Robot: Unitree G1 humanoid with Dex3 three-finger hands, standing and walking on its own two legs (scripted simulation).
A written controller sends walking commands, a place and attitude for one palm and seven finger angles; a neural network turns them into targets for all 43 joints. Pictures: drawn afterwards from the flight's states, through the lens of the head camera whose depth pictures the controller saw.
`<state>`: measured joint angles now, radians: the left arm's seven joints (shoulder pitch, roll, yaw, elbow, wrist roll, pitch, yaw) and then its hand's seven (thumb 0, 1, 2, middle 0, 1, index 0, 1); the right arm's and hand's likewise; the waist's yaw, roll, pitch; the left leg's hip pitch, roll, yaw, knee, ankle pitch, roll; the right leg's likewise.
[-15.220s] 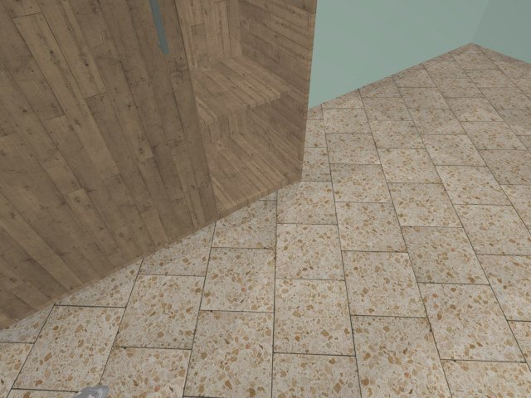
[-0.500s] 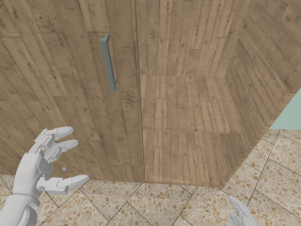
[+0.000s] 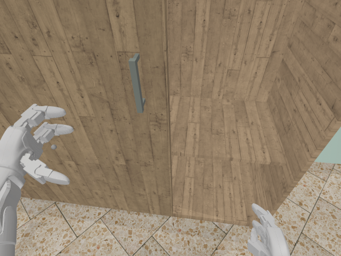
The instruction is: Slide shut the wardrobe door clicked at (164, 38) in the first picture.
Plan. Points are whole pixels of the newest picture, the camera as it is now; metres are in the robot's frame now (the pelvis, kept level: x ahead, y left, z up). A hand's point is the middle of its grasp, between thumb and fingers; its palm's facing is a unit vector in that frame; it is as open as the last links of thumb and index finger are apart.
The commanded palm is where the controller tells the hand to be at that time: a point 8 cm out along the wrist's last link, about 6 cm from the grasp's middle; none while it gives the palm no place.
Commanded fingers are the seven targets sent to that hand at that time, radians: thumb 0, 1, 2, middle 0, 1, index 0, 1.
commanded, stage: raise the hand with hooked fingers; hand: left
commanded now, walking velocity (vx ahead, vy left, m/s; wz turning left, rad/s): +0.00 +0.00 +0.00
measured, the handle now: (138, 84) +0.49 +0.15 +0.18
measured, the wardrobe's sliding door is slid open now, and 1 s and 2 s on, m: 0.49 0.49 0.49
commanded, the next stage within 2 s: move the hooked fingers beside the handle in 0.64 s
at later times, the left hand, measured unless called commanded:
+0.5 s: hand (54, 130) +0.28 +0.26 +0.20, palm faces +0.08 -0.99 -0.10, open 14.0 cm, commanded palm +0.25 +0.31 +0.20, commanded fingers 0.00 -0.50 0.30 -0.30 -1.20 -0.30 -1.20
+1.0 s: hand (63, 124) +0.30 +0.25 +0.20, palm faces +0.06 -0.99 -0.10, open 14.0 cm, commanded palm +0.26 +0.30 +0.20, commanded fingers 0.00 -0.50 0.30 -0.30 -1.20 -0.30 -1.20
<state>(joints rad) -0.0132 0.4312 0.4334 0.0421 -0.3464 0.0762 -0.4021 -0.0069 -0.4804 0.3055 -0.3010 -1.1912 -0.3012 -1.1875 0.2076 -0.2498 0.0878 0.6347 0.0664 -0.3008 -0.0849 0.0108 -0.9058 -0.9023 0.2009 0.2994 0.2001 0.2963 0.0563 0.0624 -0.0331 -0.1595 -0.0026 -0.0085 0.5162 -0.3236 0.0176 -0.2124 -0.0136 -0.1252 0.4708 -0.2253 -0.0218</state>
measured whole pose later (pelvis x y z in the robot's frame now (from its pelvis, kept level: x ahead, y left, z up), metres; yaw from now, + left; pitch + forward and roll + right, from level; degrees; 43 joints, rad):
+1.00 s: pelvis +0.00 -0.01 +0.00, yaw +0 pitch -2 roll +0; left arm -0.22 0.45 0.44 0.19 -0.31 0.14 -0.41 -0.01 -0.50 0.30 -0.30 -1.20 -0.30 -1.20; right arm 0.20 -0.28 0.08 0.65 0.08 -0.25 -0.09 0.01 -0.91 -0.90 0.20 0.30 0.20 0.30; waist 0.04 0.08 -0.02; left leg -0.14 0.00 -0.01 0.46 -0.29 0.01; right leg -0.20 -0.01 -0.12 0.44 -0.20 -0.03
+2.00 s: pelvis +0.00 +0.00 +0.00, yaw -2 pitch +1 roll +0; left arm -0.50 0.45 0.39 0.53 -0.25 0.05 -0.34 -0.01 -0.50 0.30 -0.30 -1.20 -0.30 -1.20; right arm 0.26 -0.29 0.05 0.66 0.08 -0.20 -0.09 0.01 -0.91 -0.90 0.20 0.30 0.20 0.30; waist -0.01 0.06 -0.03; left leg -0.18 0.00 0.02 0.45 -0.29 0.02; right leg -0.26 -0.01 -0.09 0.44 -0.20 -0.03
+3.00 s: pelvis +0.00 +0.00 +0.00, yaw -2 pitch +2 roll +0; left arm -0.61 0.40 0.34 0.65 -0.20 0.02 -0.25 -0.01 -0.50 0.30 -0.30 -1.20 -0.30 -1.20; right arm 0.26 -0.27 0.05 0.66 0.07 -0.14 -0.07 0.01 -0.91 -0.90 0.20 0.30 0.20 0.30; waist -0.03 0.06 -0.04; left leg -0.18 0.00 0.03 0.43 -0.28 0.02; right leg -0.27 -0.01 -0.08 0.43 -0.19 -0.03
